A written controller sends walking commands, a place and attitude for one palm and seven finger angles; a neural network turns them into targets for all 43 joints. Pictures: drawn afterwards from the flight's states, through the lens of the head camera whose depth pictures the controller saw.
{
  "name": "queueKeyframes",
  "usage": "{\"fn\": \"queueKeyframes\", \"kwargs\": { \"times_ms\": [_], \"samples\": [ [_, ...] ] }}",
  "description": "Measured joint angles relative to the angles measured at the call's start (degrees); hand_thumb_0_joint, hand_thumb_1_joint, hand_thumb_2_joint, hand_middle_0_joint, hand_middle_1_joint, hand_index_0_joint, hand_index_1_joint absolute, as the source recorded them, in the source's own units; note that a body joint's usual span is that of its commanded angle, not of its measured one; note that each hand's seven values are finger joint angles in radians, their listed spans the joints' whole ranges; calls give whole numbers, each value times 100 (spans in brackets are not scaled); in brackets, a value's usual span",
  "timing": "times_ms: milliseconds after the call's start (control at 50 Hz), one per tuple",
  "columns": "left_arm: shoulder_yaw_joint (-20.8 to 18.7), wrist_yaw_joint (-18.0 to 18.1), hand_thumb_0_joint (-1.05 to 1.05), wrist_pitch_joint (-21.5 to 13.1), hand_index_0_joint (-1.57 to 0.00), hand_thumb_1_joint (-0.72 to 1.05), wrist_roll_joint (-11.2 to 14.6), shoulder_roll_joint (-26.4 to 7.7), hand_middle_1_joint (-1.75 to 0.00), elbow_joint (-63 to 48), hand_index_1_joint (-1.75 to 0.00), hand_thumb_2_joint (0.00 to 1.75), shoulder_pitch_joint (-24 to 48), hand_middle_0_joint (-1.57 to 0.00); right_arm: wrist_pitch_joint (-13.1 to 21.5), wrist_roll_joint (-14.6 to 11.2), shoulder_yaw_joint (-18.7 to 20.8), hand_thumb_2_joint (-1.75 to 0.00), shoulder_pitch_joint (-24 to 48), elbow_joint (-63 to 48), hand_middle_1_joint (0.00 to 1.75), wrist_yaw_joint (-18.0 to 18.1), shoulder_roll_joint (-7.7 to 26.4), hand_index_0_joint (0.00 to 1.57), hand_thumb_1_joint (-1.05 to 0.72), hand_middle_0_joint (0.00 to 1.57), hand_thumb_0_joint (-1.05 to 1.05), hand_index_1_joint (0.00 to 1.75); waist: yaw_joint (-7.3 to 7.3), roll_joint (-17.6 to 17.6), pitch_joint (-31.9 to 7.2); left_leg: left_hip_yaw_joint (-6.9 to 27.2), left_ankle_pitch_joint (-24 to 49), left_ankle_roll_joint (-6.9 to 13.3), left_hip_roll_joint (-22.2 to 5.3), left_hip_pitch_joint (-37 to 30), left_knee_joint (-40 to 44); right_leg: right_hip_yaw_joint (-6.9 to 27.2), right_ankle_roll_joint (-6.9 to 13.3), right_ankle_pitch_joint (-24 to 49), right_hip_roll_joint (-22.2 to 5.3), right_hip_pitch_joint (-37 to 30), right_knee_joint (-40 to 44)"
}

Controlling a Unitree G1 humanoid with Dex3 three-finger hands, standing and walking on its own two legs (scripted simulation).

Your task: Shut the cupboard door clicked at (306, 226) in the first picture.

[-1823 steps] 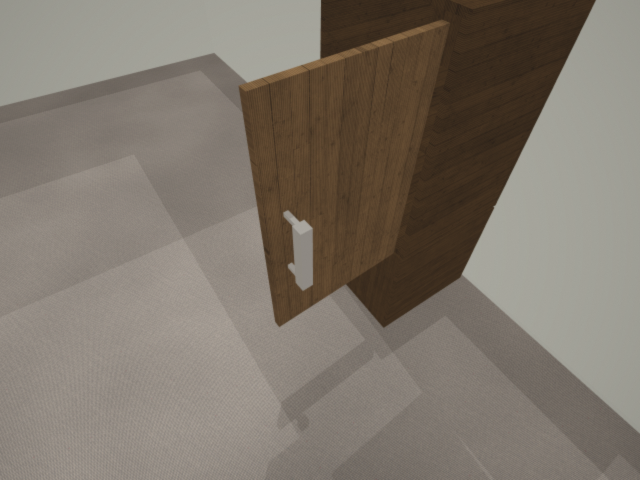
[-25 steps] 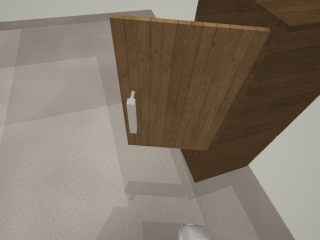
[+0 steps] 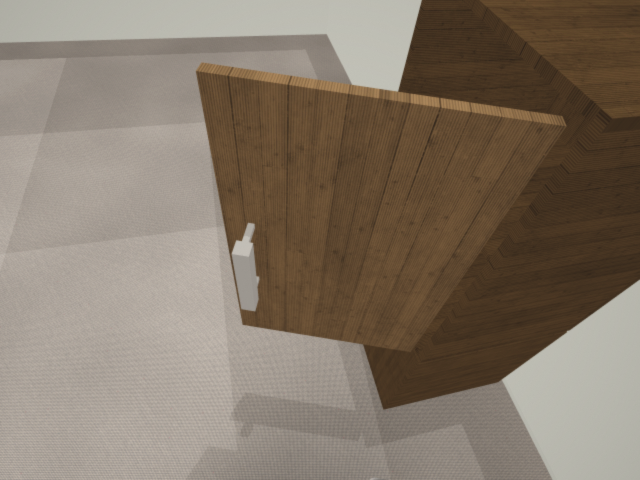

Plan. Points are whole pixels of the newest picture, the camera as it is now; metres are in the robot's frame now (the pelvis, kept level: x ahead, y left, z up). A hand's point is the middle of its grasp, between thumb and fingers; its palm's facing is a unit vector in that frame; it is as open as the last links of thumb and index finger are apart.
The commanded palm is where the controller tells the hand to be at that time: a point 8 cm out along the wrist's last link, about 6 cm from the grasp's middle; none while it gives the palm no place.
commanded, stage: come to a stop and stand still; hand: left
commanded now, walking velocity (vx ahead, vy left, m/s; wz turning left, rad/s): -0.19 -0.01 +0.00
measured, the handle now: (249, 268) +0.42 +0.14 -0.06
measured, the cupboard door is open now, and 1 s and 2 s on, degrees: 69 69 69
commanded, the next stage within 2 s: look again from close up in 0.78 s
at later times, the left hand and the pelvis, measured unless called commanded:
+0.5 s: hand out of the picture -0.04 +0.17 -0.17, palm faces +0.07 -0.98 -0.19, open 7.4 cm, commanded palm none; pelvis -0.04 -0.01 +0.01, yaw +0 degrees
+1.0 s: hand out of the picture +0.01 +0.17 -0.17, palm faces -0.07 -0.97 -0.23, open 7.3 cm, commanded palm none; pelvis -0.05 -0.01 +0.00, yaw -2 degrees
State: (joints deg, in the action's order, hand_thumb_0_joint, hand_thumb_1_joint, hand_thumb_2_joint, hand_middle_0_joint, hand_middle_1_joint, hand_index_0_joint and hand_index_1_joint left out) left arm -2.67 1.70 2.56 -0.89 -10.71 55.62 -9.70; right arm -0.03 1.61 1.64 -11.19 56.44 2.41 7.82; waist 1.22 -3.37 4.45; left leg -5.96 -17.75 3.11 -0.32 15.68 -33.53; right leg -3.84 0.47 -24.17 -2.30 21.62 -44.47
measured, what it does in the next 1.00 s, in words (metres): steps on the spot: right foot, then left foot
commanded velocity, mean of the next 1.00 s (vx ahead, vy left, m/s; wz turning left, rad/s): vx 0.02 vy -0.02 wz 0.00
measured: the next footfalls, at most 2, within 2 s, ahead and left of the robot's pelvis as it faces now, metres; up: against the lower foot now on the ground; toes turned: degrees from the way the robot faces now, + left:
right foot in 0.16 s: +0.01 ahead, -0.13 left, +0.00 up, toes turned -4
left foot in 0.54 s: -0.04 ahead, +0.12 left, +0.00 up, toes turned +2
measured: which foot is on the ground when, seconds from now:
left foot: down 0.00-0.18, up 0.20-0.52, down 0.54-1.00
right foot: up 0.00-0.14, down 0.16-0.54, up 0.56-0.90, down 0.92-1.00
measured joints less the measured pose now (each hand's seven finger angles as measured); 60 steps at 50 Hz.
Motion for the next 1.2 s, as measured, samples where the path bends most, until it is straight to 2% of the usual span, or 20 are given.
{"fn": "queueKeyframes", "kwargs": {
  "times_ms": [60, 100, 140, 160, 200, 260, 300, 340, 420, 480, 540, 620, 720, 780, 860, 900, 920, 960, 1020, 1200],
  "samples": [
    [-7, 21, 0, -4, -20, 93, -6, 16, -30, 2, -30, 89, -62, -21, -29, 20, 14, -90, 229, -129, 30, 7, 35, 20, -92, 20, 0, 30, 21, 154, 74, 12, 187, -13, -1, -88, 295, 163, -36, -274, 72, -88, -337],
    [-10, 32, 0, -26, -20, 92, -7, 14, -30, -6, -30, 89, -115, -20, -47, 20, 29, -90, 376, -211, 30, -12, 69, 20, -92, 20, 0, 30, 32, 257, 136, -5, 267, -56, -26, -109, 406, 178, -75, -226, 83, -261, -67],
    [-9, 34, 0, -56, -20, 92, -12, -4, -30, -22, -30, 89, -187, -20, -67, -3, 44, -90, 470, -273, 30, -35, 112, 20, -92, 20, 0, 30, 47, 336, 165, -29, 284, -115, -51, -75, 392, 156, -116, 211, 64, -524, 558],
    [-5, 32, 0, -90, -20, 92, -24, -32, -30, -41, -30, 89, -247, -20, -81, -23, 54, -90, 488, -299, 30, -49, 129, 20, -91, 20, 0, 30, 60, 341, 155, -51, 249, -152, -49, -23, 301, 156, -135, 775, 33, -691, 986],
    [2, 52, 0, -162, -20, 91, -63, -34, -30, -16, -30, 89, -330, -20, -139, -67, 102, -90, 536, -316, 30, -72, 197, 20, -91, 20, 0, 30, 74, 441, 154, 29, -145, -244, -93, 185, -158, 136, -33, 682, 93, -771, 1170],
    [51, 72, 0, -188, -20, 91, -83, 14, -30, 4, -30, 89, -425, -20, -276, -91, 185, -90, 516, -272, 30, -58, 302, 20, -91, 20, 1, 30, 37, 498, 147, 416, -1033, -351, 94, 633, -1512, 46, 74, 548, 62, -808, 1217],
    [72, 89, 0, -192, -20, 91, -80, 53, -30, 4, -30, 89, -508, -20, -342, -95, 202, -90, 487, -197, 30, -76, 347, 20, -91, 20, 1, 30, 57, 458, 125, 518, -1056, -410, 150, 816, -2197, 42, 92, 647, 29, -838, 1336],
    [100, 74, 0, -190, -20, 91, -84, 88, -30, 5, -30, 89, -584, -20, -372, -99, 203, -90, 441, -132, 30, -115, 374, 20, -91, 20, 1, 30, 71, 400, 101, 556, -935, -476, 137, 848, -2413, 51, 83, 759, 2, -847, 1448],
    [137, 14, 1, -186, -20, 91, -100, 130, -30, 19, -30, 89, -686, -20, -372, -105, 173, -90, 295, -23, 30, -186, 376, 19, -91, 20, 1, 30, 103, 268, 40, 532, -754, -539, 34, 560, -1794, 58, 27, 927, -44, -809, 1594],
    [121, -28, 1, -178, -20, 91, -105, 119, -30, 75, -30, 89, -724, -21, -300, -103, 125, -90, 163, 56, 30, -206, 329, 19, -91, 20, 1, 30, 144, 148, -12, 463, -621, -517, -8, 109, -782, 76, -45, 1001, -79, -747, 1604],
    [102, -57, 1, -129, -20, 91, -44, 90, -30, 210, -30, 89, -747, -21, -106, -83, 63, -90, -33, 145, 30, -179, 275, 19, -91, 20, 1, 30, 88, 126, -117, 451, 19, -396, -51, -448, 456, 32, -167, 933, -71, -627, 1379],
    [57, -69, 1, -7, -20, 91, -58, -25, -30, 439, -30, 89, -689, -21, -45, 18, -60, -90, -320, 328, 30, -127, 23, 19, -91, 20, 1, 30, 41, -42, -261, 396, 99, -175, 33, -566, 607, 109, -125, 90, -79, -475, 675],
    [23, -141, 1, -50, -20, 91, -59, -79, -30, 531, -30, 89, -546, -20, 53, 42, -136, -90, -632, 515, 30, -30, -118, 20, -92, 20, 1, 30, -112, 4, -327, 419, 430, -139, 21, -727, 1157, 170, -110, 97, -6, -249, -134],
    [16, -152, 1, -51, -20, 91, -34, -88, -30, 528, -30, 89, -414, -20, 75, 52, -150, -90, -745, 602, 30, -4, -176, 20, -92, 20, 1, 30, -207, 53, -284, 403, 506, -164, -18, -739, 1267, 157, -136, 14, -1, -289, 24],
    [12, -141, 1, -67, -20, 91, -3, -66, -30, 499, -30, 89, -199, -20, 60, 45, -134, -90, -853, 725, 30, 15, -192, 20, -91, 20, 1, 30, -320, 124, -221, 383, 448, -247, -77, -649, 1133, 114, -137, 203, 9, -586, 839],
    [50, -84, 1, -175, -20, 91, -4, -58, -30, 473, -30, 89, -140, -20, 51, -12, -124, -90, -911, 779, 30, -11, -170, 20, -91, 20, 1, 30, -288, 113, -230, 322, 292, -316, -73, -483, 818, 160, -102, 929, -11, -842, 1579],
    [85, -27, 1, -255, -20, 91, -6, -42, -30, 454, -30, 89, -143, -20, 18, -31, -115, -90, -895, 765, 30, -51, -126, 20, -90, 20, 1, 30, -246, 128, -236, 244, 127, -352, -97, -305, 497, 240, -52, 930, -7, -846, 1733],
    [182, 9, 0, -311, -20, 91, -10, 98, -30, 488, -30, 89, -114, -20, -26, -16, -71, -90, -792, 689, 30, -102, 37, 20, -90, 20, 1, 30, -324, 433, -129, 282, -109, -374, -276, -143, 105, 235, -52, 802, 166, -728, 1491],
    [241, 30, 0, -353, -20, 92, -6, 174, -30, 551, -30, 89, -153, -20, 57, -13, -64, -90, -812, 570, 30, -146, 136, 20, -90, 20, 1, 30, -462, 608, -163, 346, -157, -429, -267, -152, 35, 185, -65, 656, 151, -689, 1257],
    [273, 45, 0, -390, -20, 93, 24, 230, -30, 601, -30, 89, -280, -20, 84, -12, -192, -90, -647, 531, 30, -87, 85, 19, -91, 20, 1, 30, -313, 694, -320, 389, -123, -516, -219, -508, 298, 135, 27, 459, 107, -899, 1145]
  ]
}}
